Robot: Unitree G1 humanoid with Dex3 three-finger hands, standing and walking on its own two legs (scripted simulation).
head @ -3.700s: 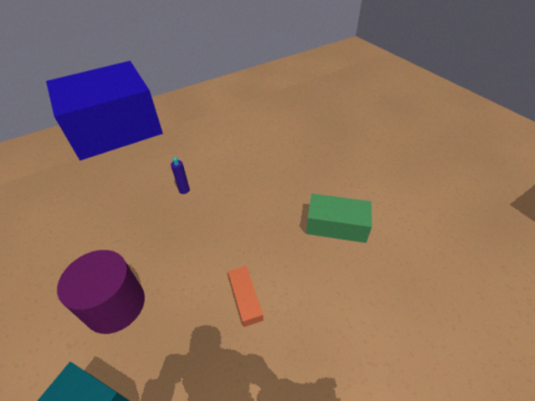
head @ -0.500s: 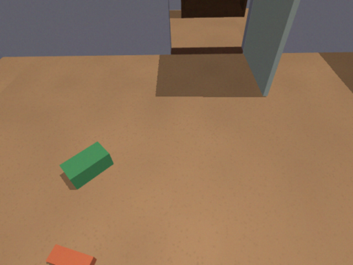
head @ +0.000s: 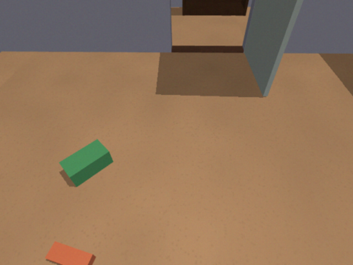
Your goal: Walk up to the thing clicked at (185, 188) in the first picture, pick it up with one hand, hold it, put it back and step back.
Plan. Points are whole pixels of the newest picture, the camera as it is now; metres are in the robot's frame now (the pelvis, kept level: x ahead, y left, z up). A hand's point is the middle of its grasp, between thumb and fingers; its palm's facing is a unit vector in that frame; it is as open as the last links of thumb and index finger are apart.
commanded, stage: stand
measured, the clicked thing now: out of the picture +0.39 +1.29 -0.67
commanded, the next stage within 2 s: none
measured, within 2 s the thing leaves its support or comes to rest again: neither
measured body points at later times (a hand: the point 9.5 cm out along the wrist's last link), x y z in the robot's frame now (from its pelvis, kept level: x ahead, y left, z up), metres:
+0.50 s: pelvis +0.00 +0.00 +0.00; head +0.01 +0.00 +0.45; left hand +0.07 +0.30 -0.13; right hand +0.08 -0.30 -0.13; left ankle +0.01 +0.12 -0.75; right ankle +0.01 -0.13 -0.75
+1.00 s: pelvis +0.01 +0.00 +0.00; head +0.02 +0.00 +0.45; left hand +0.09 +0.30 -0.13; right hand +0.09 -0.30 -0.13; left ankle +0.01 +0.12 -0.75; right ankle +0.01 -0.13 -0.75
